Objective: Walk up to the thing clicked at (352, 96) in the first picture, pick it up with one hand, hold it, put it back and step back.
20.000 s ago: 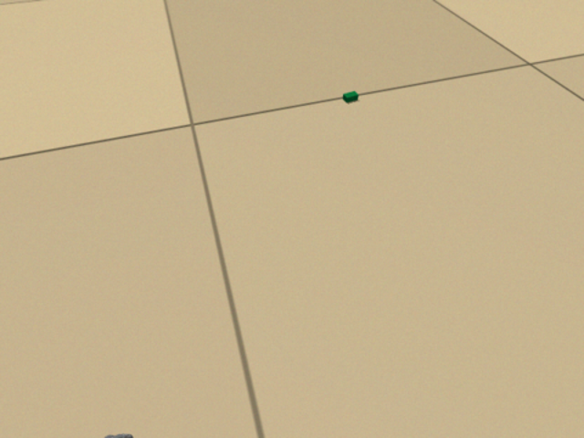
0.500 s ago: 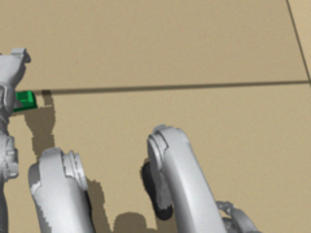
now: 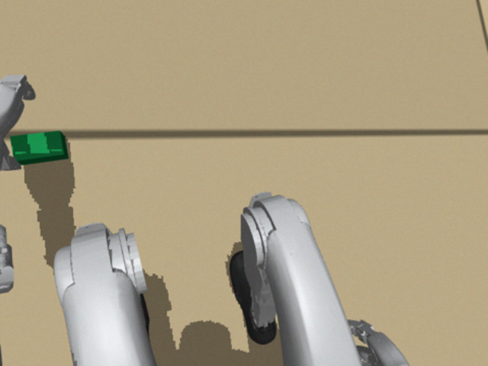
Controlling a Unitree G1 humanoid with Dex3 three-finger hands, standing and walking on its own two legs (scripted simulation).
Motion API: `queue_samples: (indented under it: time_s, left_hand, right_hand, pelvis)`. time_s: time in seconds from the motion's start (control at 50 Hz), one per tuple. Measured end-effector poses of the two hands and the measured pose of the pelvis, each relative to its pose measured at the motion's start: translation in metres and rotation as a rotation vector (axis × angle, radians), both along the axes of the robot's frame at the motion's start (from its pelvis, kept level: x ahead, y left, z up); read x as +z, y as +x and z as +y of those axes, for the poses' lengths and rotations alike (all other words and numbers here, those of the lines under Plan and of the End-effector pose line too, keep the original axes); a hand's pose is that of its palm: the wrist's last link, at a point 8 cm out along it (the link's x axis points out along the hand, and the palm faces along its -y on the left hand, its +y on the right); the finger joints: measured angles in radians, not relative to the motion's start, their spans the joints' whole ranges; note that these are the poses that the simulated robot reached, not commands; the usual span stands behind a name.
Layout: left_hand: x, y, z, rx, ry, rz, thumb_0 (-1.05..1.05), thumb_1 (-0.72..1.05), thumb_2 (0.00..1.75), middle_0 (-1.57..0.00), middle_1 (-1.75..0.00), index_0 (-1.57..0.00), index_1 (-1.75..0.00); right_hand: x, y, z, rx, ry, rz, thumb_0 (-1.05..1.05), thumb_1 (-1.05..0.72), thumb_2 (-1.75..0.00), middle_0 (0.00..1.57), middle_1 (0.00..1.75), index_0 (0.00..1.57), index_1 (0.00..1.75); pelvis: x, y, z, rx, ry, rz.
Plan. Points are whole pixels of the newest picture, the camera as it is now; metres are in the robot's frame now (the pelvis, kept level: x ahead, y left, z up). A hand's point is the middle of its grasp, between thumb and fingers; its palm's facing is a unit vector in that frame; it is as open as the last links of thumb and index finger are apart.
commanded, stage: close in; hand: left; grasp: from above
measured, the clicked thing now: (40, 148) +0.49 +0.29 -0.30
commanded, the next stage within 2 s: rest palm in 0.08 s
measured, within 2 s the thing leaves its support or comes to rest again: neither
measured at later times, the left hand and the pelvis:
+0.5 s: hand (27, 146) +0.47 +0.29 -0.22, palm faces -0.47 -0.08 -0.88, open 13.0 cm; pelvis -0.01 +0.00 -0.01, yaw -2 degrees
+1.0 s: hand (35, 147) +0.47 +0.29 -0.25, palm faces -0.44 -0.11 -0.89, open 13.2 cm; pelvis +0.00 +0.00 -0.01, yaw -4 degrees
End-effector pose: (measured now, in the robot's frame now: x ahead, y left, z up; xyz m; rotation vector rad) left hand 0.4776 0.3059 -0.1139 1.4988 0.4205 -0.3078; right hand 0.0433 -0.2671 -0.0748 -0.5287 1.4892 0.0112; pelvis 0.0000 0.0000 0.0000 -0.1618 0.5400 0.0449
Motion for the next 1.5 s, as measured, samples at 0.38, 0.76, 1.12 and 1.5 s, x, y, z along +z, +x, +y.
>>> queue_samples:
  time_s: [0.38,0.76,1.12,1.5]
  left_hand:
    - [-0.034,-0.007,-0.013,0.035,0.012,0.027,0.00,-0.29,0.82,-0.29,-0.78,-0.29,-0.78]
    - [-0.073,0.008,-0.023,0.035,-0.006,-0.011,0.00,-0.33,0.85,-0.26,-0.76,-0.25,-0.78]
    - [-0.078,-0.004,-0.010,0.093,-0.017,0.022,0.00,-0.34,0.84,-0.26,-0.76,-0.24,-0.78]
    - [-0.089,-0.005,-0.032,-0.008,-0.009,-0.031,0.00,-0.31,0.83,-0.27,-0.76,-0.26,-0.78]
  right_hand:
    - [0.005,-0.008,0.010,0.026,0.011,-0.029,0.00,-0.90,-0.89,0.20,0.30,0.20,0.30]
    - [0.009,-0.020,0.014,0.088,0.035,0.036,0.00,-0.90,-0.89,0.20,0.30,0.20,0.30]
    - [0.012,-0.001,0.017,0.158,0.042,-0.023,0.00,-0.90,-0.90,0.20,0.30,0.20,0.30]
    - [0.020,-0.013,0.028,0.186,0.056,0.005,0.00,-0.90,-0.90,0.20,0.30,0.20,0.30]
  pelvis:
    - [-0.004,-0.005,0.002,-0.014,-0.014,-0.017]
    - [-0.014,0.003,0.002,-0.043,-0.031,-0.036]
    - [-0.015,-0.001,0.007,-0.046,-0.055,-0.068]
    - [-0.014,-0.003,0.011,-0.056,-0.077,-0.088]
